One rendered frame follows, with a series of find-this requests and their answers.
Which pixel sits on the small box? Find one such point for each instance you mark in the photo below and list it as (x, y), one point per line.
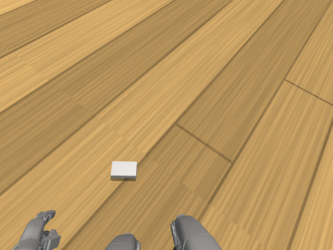
(124, 169)

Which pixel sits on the left robot hand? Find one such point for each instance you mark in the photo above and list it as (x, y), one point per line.
(35, 230)

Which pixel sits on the left robot arm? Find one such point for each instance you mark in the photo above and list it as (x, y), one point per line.
(28, 244)

